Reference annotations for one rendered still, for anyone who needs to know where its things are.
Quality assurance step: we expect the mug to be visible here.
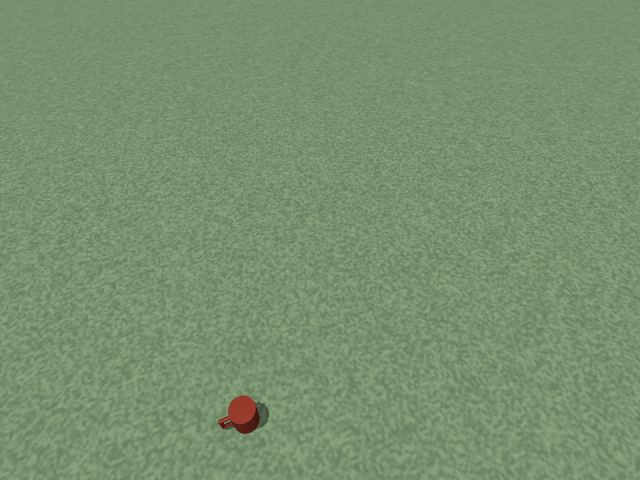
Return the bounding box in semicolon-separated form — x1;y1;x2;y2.
218;396;260;434

